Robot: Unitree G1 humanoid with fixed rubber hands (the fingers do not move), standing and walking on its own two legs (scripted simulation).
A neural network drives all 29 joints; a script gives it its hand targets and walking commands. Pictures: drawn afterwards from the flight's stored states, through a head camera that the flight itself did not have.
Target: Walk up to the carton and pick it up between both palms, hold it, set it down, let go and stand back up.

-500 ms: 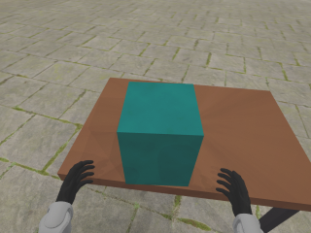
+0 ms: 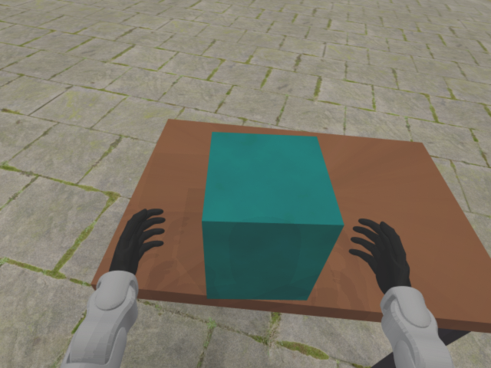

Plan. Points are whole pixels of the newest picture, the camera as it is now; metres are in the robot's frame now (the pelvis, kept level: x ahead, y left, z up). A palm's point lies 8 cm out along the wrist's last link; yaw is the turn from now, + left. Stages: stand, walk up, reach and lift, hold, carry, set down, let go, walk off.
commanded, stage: reach and lift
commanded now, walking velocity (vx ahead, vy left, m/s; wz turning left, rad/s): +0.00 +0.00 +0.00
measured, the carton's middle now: (261, 218) +0.39 +0.00 +0.02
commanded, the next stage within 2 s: none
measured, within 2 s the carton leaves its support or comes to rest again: neither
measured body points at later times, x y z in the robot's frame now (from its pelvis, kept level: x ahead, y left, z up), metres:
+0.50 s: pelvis -0.01 +0.00 +0.00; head +0.00 +0.01 +0.45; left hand +0.35 +0.20 +0.13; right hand +0.35 -0.22 +0.13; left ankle -0.06 +0.10 -0.75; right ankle +0.02 -0.11 -0.75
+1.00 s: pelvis -0.03 -0.02 +0.00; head -0.03 -0.01 +0.45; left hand +0.41 +0.19 +0.19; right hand +0.42 -0.21 +0.19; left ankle -0.06 +0.10 -0.75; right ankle +0.02 -0.11 -0.75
